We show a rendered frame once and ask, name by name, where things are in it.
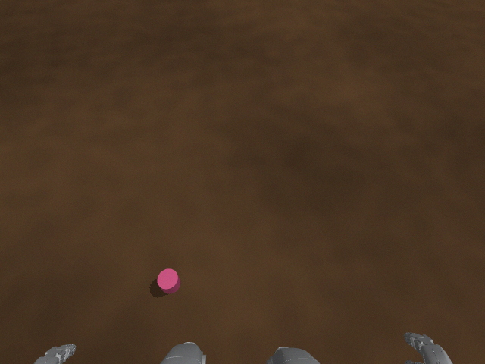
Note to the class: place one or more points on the tin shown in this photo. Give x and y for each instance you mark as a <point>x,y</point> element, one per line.
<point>169,281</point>

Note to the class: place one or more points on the left robot hand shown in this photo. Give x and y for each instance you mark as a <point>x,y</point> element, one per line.
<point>57,355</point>

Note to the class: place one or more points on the right robot hand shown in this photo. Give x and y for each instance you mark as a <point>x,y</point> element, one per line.
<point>431,354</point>

